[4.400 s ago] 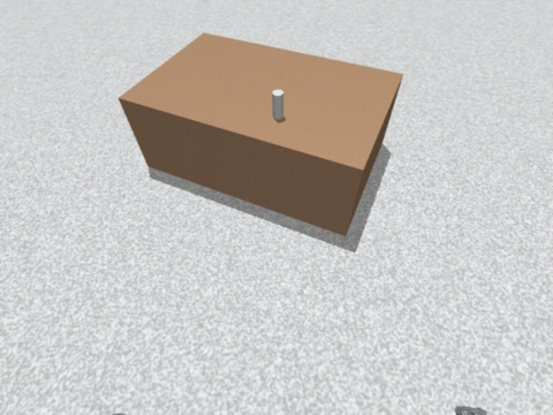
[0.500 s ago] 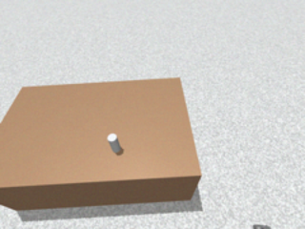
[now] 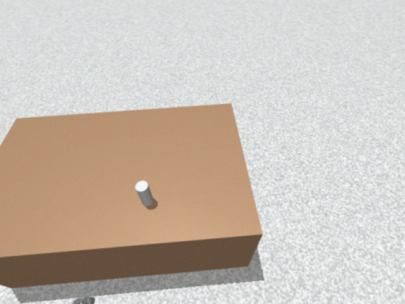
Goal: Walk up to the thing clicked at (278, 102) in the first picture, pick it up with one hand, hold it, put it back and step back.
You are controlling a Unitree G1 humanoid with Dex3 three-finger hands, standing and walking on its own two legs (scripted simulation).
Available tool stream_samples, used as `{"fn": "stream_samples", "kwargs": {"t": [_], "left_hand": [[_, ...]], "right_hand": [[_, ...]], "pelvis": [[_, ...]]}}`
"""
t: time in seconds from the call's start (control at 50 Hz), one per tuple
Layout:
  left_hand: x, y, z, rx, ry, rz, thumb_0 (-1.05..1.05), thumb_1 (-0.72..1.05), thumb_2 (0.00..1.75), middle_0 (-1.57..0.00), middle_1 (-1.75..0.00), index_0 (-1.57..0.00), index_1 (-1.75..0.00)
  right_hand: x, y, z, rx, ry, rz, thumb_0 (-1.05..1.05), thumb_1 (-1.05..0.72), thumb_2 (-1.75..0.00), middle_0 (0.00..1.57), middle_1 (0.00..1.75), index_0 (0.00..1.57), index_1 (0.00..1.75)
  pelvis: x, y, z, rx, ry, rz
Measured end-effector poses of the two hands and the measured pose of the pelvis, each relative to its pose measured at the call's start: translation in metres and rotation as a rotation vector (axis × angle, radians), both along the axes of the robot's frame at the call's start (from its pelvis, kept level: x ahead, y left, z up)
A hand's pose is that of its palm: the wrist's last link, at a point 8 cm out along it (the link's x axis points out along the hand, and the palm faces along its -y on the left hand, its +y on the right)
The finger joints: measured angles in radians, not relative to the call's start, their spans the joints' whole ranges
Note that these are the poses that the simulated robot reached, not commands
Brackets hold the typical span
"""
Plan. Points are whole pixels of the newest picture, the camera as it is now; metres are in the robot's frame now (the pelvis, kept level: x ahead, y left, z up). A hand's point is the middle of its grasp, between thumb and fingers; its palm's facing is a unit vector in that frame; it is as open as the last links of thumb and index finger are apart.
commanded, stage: walk up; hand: left
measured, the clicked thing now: (144, 193) +0.51 +0.23 -0.31
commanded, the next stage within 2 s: stand in 0.26 s
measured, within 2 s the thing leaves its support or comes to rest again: neither
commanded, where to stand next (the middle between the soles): +0.04 +0.00 m, yaw +2 degrees
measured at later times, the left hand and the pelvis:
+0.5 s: hand out of the picture +0.09 +0.25 -0.15, palm faces +0.00 -0.94 -0.34, open 7.3 cm; pelvis +0.00 +0.00 +0.00, yaw +2 degrees
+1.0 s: hand out of the picture +0.07 +0.26 -0.15, palm faces +0.02 -0.94 -0.34, open 7.3 cm; pelvis +0.00 +0.01 +0.00, yaw +3 degrees
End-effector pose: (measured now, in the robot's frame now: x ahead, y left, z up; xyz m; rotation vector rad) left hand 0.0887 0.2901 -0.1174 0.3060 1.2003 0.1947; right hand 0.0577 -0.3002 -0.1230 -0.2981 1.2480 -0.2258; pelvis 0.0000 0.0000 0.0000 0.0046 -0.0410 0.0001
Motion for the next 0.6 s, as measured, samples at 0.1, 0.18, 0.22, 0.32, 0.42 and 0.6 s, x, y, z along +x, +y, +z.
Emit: {"fn": "stream_samples", "kwargs": {"t": [0.1,0.18,0.22,0.32,0.42,0.6], "left_hand": [[0.002,0.002,0.0,0.0,0.0,-0.001,0.0,0.91,0.89,-0.21,-0.3,-0.21,-0.3],[0.003,0.003,0.0,-0.001,-0.001,0.0,0.0,0.91,0.89,-0.21,-0.3,-0.21,-0.3],[0.003,0.003,0.0,-0.001,-0.001,0.002,0.0,0.91,0.89,-0.21,-0.3,-0.21,-0.3],[0.0,0.003,0.0,-0.001,0.001,0.004,0.0,0.91,0.89,-0.21,-0.3,-0.21,-0.3],[-0.003,0.005,0.002,0.003,-0.006,0.009,0.0,0.91,0.89,-0.21,-0.3,-0.21,-0.3],[-0.016,0.01,0.002,0.013,0.012,0.026,0.0,0.91,0.89,-0.21,-0.3,-0.21,-0.3]], "right_hand": [[0.006,0.002,0.001,0.0,-0.011,0.002,0.01,-0.91,-0.9,0.2,0.3,0.2,0.3],[0.01,0.005,0.001,0.001,-0.021,0.005,0.0,-0.91,-0.9,0.2,0.3,0.2,0.3],[0.012,0.006,0.001,0.003,-0.026,0.006,0.0,-0.91,-0.9,0.2,0.3,0.2,0.3],[0.016,0.008,0.002,0.005,-0.03,0.014,0.0,-0.91,-0.9,0.2,0.3,0.2,0.3],[0.019,0.012,0.001,0.014,-0.022,0.03,0.0,-0.91,-0.9,0.2,0.3,0.2,0.3],[0.019,0.014,0.0,0.019,-0.004,0.053,0.0,-0.91,-0.9,0.2,0.3,0.2,0.3]], "pelvis": [[0.002,0.002,0.0,0.0,-0.001,-0.002],[0.002,0.003,0.0,0.001,-0.002,-0.002],[0.003,0.003,0.0,0.001,-0.003,-0.002],[0.003,0.004,0.001,0.001,-0.005,0.006],[0.003,0.004,0.002,-0.001,-0.004,0.021],[0.004,0.004,0.002,-0.003,0.003,0.035]]}}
